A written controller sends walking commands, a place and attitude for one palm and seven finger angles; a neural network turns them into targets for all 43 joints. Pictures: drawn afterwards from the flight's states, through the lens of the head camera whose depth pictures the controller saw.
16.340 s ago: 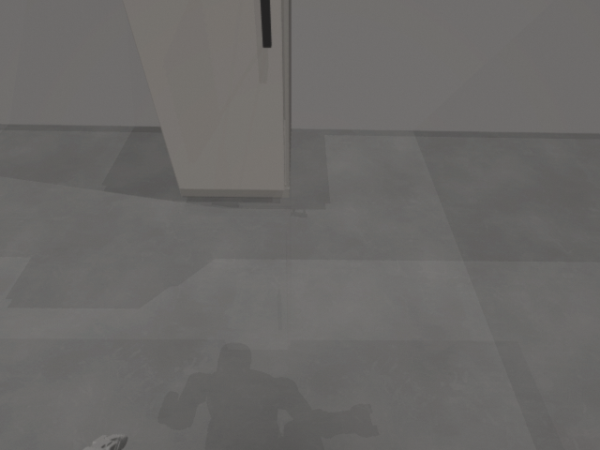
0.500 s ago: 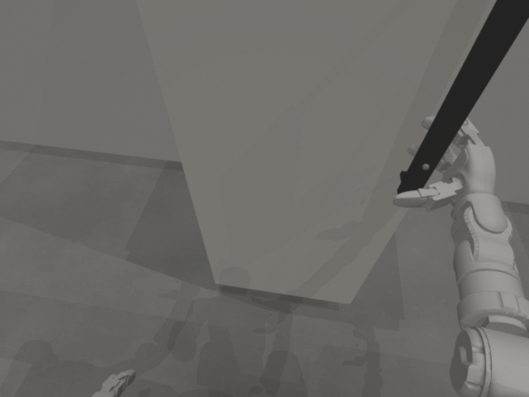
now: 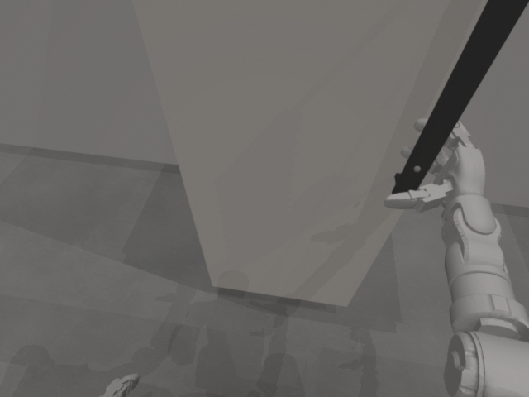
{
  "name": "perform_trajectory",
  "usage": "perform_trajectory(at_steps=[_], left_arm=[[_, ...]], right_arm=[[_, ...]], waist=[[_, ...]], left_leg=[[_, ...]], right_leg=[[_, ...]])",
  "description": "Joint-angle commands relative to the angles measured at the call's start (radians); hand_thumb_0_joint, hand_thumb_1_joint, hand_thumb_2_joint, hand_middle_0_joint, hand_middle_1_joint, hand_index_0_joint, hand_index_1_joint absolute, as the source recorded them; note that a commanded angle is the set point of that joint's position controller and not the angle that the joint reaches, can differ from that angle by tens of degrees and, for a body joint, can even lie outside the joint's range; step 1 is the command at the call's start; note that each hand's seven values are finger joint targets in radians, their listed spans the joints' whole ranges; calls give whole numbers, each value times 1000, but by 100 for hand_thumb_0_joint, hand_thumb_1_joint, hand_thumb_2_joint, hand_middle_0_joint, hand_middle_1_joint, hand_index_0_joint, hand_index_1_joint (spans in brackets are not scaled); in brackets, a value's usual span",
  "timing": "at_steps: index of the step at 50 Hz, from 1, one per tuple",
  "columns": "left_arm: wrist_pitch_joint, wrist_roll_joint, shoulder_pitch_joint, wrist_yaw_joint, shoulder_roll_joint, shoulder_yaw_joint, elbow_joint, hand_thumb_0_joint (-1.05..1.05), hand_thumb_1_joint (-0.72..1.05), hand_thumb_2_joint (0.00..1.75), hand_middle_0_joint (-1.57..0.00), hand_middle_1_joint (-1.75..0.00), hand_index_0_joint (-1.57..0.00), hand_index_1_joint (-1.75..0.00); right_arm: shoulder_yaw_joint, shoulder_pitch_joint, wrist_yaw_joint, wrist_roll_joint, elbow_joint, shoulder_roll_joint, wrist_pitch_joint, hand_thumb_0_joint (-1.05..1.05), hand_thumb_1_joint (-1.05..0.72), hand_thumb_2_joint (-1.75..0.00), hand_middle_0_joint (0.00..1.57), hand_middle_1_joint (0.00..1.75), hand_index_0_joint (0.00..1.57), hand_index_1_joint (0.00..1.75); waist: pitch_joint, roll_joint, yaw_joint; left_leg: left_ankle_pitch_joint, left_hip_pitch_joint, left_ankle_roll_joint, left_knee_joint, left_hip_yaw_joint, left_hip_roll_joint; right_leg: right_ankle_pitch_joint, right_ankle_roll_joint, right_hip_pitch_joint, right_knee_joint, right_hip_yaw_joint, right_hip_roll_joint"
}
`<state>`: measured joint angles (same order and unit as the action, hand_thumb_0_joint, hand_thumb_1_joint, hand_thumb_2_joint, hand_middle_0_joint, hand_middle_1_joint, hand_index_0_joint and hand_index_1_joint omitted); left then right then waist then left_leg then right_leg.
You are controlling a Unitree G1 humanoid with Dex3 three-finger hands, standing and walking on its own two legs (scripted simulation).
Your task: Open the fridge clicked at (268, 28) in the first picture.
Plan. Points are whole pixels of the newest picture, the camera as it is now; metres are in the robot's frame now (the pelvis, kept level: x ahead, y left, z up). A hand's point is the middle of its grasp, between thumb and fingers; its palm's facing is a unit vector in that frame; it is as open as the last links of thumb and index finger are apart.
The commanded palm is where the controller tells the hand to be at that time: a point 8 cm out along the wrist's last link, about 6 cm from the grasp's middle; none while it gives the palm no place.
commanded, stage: grip the handle and tug to test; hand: right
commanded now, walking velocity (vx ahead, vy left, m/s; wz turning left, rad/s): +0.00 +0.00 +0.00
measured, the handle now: (454, 82) +0.50 -0.20 +0.24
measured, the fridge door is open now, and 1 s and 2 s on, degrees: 0 0 5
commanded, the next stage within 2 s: pull the door a little, standing still in 1.38 s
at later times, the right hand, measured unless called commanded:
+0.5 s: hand (417, 167) +0.44 -0.18 +0.13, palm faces +0.05 +1.00 +0.01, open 8.0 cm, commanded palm +0.41 -0.22 +0.13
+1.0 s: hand (414, 166) +0.44 -0.17 +0.13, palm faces +0.05 +1.00 +0.00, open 6.3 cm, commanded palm +0.41 -0.22 +0.13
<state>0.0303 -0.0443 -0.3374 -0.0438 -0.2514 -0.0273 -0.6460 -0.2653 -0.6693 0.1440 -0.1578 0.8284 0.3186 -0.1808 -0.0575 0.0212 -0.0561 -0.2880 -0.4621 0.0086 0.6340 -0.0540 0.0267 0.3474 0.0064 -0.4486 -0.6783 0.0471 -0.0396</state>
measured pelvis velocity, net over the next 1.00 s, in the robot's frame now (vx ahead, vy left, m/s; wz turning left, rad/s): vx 0.01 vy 0.00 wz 0.00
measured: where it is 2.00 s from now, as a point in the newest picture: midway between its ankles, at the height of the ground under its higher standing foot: outside the picture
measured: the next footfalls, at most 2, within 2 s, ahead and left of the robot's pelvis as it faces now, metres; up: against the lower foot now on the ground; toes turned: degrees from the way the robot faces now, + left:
none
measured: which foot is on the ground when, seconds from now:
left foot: down 0.00-1.00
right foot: down 0.00-1.00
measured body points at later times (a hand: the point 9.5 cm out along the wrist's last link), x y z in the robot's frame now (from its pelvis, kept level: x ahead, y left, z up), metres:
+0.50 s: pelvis +0.01 +0.00 +0.00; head +0.04 +0.00 +0.45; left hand +0.09 +0.26 -0.11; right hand +0.43 -0.23 +0.13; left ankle +0.02 +0.13 -0.72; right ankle +0.00 -0.11 -0.72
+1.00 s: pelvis +0.01 +0.00 +0.00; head +0.04 +0.01 +0.45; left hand +0.10 +0.26 -0.11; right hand +0.43 -0.23 +0.13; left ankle +0.02 +0.13 -0.72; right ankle +0.00 -0.11 -0.72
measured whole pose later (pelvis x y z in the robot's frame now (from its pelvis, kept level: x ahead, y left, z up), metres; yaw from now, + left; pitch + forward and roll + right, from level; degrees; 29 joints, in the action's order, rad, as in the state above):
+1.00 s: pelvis +0.01 +0.00 +0.00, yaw +0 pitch +7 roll +1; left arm 0.01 -0.04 -0.32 -0.05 -0.25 -0.02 -0.63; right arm -0.28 -0.65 0.15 -0.16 0.79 0.32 -0.15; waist -0.06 0.03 -0.06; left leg -0.29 -0.45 0.00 0.62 -0.05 0.02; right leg 0.35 0.00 -0.43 -0.66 0.05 -0.04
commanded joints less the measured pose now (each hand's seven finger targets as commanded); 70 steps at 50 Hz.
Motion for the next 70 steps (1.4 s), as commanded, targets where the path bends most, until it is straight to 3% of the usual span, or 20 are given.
perform_trajectory(at_steps=[1, 8, 10, 14, 20, 22, 24, 27, 28, 40, 42, 43, 45, 49, 51, 53, 56, 63, 65, 70], left_arm=[[44, 2, -9, -14, -148, 57, 107, 0, 90, 90, -20, -30, -20, -30], [45, 6, -13, -13, -149, 61, 111, 0, 90, 90, -20, -30, -20, -30], [45, 3, -4, -13, -146, 60, 109, 0, 90, 90, -20, -30, -20, -30], [42, 3, -4, -16, -149, 59, 115, 0, 90, 90, -20, -30, -20, -30], [33, 3, -2, -19, -150, 58, 121, 0, 90, 90, -20, -30, -20, -30], [33, 1, 0, -18, -144, 58, 124, 0, 90, 90, -20, -30, -20, -30], [33, 2, -5, -15, -148, 62, 122, 0, 90, 90, -20, -30, -20, -30], [31, 1, 0, -14, -143, 61, 122, 0, 90, 90, -20, -30, -20, -30], [31, 4, -8, -13, -145, 62, 123, 0, 90, 90, -20, -30, -20, -30], [16, 5, -4, -19, -148, 58, 117, 0, 90, 90, -20, -30, -20, -30], [17, 4, 1, -20, -145, 55, 119, 0, 90, 90, -20, -30, -20, -30], [17, 5, -4, -19, -146, 59, 123, 0, 90, 90, -20, -30, -20, -30], [18, 3, 5, -18, -141, 58, 123, 0, 90, 90, -20, -30, -20, -30], [20, 3, 0, -17, -147, 57, 124, 0, 90, 90, -20, -30, -20, -30], [19, 2, 9, -18, -144, 55, 129, 0, 90, 90, -20, -30, -20, -30], [20, 3, 3, -16, -146, 60, 134, 0, 90, 90, -20, -30, -20, -30], [20, 1, 12, -16, -145, 58, 136, 0, 90, 90, -20, -30, -20, -30], [21, 0, 19, -11, -140, 64, 154, 0, 90, 90, -20, -30, -20, -30], [23, 0, 27, -7, -141, 66, 161, 0, 90, 90, -20, -30, -20, -30], [19, -3, 48, -4, -136, 65, 182, 0, 90, 90, -20, -30, -20, -30]], right_arm=[[-13, -466, 1, -8, -239, 184, -67, 0, 36, -36, 32, 122, 32, 122], [-29, -422, 0, -12, -259, 193, -71, 0, 3, -50, 35, 127, 35, 127], [-19, -436, 5, -13, -276, 184, -69, 0, -6, -54, 36, 128, 36, 128], [-43, -404, 7, -18, -251, 204, -63, 0, -25, -62, 38, 131, 38, 131], [-71, -387, 22, -24, -253, 240, -55, 0, -53, -74, 41, 135, 41, 135], [-41, -401, 23, -23, -274, 206, -51, 0, -62, -78, 42, 136, 42, 136], [-46, -388, 16, -26, -273, 203, -49, 0, -71, -82, 43, 137, 43, 137], [-15, -407, 14, -17, -303, 181, -48, 0, -85, -88, 44, 139, 44, 139], [-18, -384, 10, -22, -298, 176, -48, 0, -90, -90, 45, 140, 45, 140], [-64, -397, 7, -15, -254, 230, -31, 0, -90, -90, 45, 140, 45, 140], [-35, -420, 13, -14, -257, 203, -33, 0, -90, -90, 45, 140, 45, 140], [-42, -405, 12, -19, -269, 206, -40, 0, -90, -90, 45, 140, 45, 140], [-39, -405, 11, -17, -276, 203, -42, 0, -90, -90, 45, 140, 45, 140], [-41, -386, 8, -18, -254, 202, -43, 0, -90, -90, 45, 140, 45, 140], [-32, -377, 10, -14, -267, 195, -44, 0, -90, -90, 45, 140, 45, 140], [-28, -346, 9, -17, -270, 185, -43, 0, -90, -90, 45, 140, 45, 140], [-23, -340, 11, -19, -279, 176, -32, 0, -90, -90, 45, 140, 45, 140], [-3, -222, 8, -29, -362, 133, -10, 0, -90, -90, 45, 140, 45, 140], [-45, -160, 8, -34, -420, 170, -2, 0, -90, -90, 45, 140, 45, 140], [-62, -38, 13, -50, -519, 169, 34, 0, -90, -90, 45, 140, 45, 140]], waist=[[-323, 24, -10], [-351, -22, -1], [-346, 41, -2], [-330, -20, -1], [-337, 7, 11], [-339, 34, 4], [-342, -6, 2], [-345, 39, -3], [-349, 4, -1], [-330, -11, 2], [-311, 10, -6], [-333, -23, -1], [-339, 29, 2], [-326, -27, 0], [-319, 15, 6], [-330, -24, 6], [-319, 1, 9], [-339, -17, 25], [-374, -2, 52], [-352, -5, 68]], left_leg=[[276, 142, -37, -47, 8, -44], [313, 180, -36, -45, 9, -45], [319, 164, -37, -43, 10, -43], [319, 185, -33, -50, 13, -43], [337, 209, -34, -50, 18, -39], [353, 193, -35, -48, 16, -40], [355, 193, -32, -48, 12, -43], [351, 179, -35, -46, 11, -43], [363, 195, -34, -47, 10, -44], [348, 201, -32, -53, 14, -40], [336, 185, -34, -55, 12, -40], [344, 204, -33, -52, 12, -41], [353, 193, -34, -51, 15, -40], [340, 197, -32, -54, 14, -42], [320, 192, -35, -54, 13, -40], [327, 202, -35, -54, 10, -43], [330, 198, -34, -56, 13, -42], [376, 228, -35, -54, 6, -44], [424, 266, -36, -46, 11, -42], [501, 307, -35, -47, 9, -41]], right_leg=[[-270, 11, 140, 90, -50, 29], [-303, 15, 138, 85, -48, 29], [-311, 11, 153, 87, -44, 29], [-285, 17, 123, 90, -38, 31], [-291, 16, 109, 92, -32, 35], [-317, 15, 134, 87, -32, 34], [-322, 17, 134, 85, -35, 31], [-335, 13, 153, 87, -38, 30], [-345, 17, 147, 81, -37, 30], [-304, 18, 119, 91, -35, 34], [-300, 16, 122, 94, -37, 34], [-311, 18, 123, 88, -37, 33], [-321, 16, 141, 87, -33, 34], [-299, 19, 118, 90, -36, 32], [-286, 15, 121, 97, -36, 34], [-298, 19, 125, 91, -35, 31], [-291, 18, 123, 97, -32, 33], [-355, 17, 149, 97, -28, 28], [-401, 16, 162, 99, -24, 27], [-482, 15, 170, 106, -14, 22]])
